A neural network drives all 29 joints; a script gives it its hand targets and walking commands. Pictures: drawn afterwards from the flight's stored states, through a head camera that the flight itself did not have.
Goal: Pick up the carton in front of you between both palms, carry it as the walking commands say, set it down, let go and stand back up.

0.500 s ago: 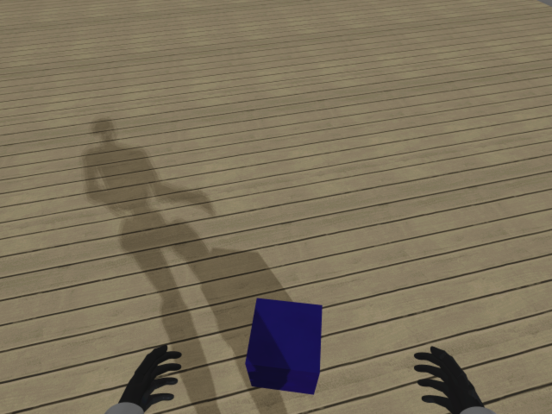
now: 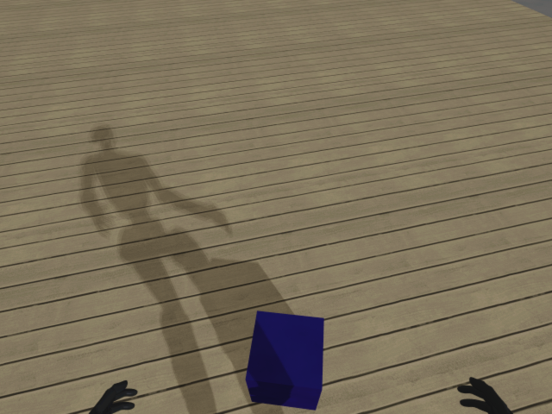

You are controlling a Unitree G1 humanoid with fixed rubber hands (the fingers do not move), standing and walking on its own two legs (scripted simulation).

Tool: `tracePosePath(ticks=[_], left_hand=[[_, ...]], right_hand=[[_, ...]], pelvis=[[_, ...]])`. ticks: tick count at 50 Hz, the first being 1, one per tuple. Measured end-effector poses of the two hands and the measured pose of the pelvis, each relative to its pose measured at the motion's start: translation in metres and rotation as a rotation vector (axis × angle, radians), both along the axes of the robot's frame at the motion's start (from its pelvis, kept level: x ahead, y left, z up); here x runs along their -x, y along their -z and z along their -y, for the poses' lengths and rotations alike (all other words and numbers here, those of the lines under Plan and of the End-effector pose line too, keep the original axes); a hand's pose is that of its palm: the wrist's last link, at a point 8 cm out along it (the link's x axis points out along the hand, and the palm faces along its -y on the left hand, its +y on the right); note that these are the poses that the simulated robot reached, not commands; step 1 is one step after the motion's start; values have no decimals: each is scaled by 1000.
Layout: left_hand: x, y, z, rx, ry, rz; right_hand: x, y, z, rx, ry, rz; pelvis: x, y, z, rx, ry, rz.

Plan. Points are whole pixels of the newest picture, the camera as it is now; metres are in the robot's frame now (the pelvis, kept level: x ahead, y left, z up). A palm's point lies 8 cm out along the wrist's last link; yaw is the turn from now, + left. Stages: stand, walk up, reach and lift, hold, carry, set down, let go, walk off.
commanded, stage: stand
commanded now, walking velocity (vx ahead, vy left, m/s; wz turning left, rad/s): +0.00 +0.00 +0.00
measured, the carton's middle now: (286, 361) +0.41 +0.02 -0.65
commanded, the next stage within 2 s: none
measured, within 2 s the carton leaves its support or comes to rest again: neither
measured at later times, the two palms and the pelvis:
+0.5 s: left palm out of the picture +0.11 +0.29 -0.09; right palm out of the picture +0.12 -0.30 -0.09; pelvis +0.00 +0.00 +0.00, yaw +0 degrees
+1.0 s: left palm out of the picture +0.07 +0.30 -0.09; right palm out of the picture +0.08 -0.31 -0.09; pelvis -0.02 +0.00 +0.01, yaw +0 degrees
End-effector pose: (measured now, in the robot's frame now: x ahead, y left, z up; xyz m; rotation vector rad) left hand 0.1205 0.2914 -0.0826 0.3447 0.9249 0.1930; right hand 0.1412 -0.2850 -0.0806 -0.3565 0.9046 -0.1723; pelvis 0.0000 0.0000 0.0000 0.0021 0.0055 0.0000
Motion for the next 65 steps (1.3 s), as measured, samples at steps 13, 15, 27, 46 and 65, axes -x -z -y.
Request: tracePosePath(ticks=[13,15,27,46,65], left_hand=[[-7,3,5,2,2,-11],[-5,3,4,1,1,-16],[14,5,1,-5,-10,-56],[43,9,-7,-11,-21,-124],[55,11,-16,-17,-30,-163]], right_hand=[[5,6,5,0,21,-35],[8,6,6,3,25,-41],[26,6,15,13,39,-78],[56,9,22,20,58,-141],[67,9,24,27,67,-171]], pelvis=[[-3,-1,2,-1,0,11],[-3,-2,2,0,0,14],[6,-5,4,1,0,31],[21,-9,3,3,-1,45],[27,-10,0,4,-1,48]])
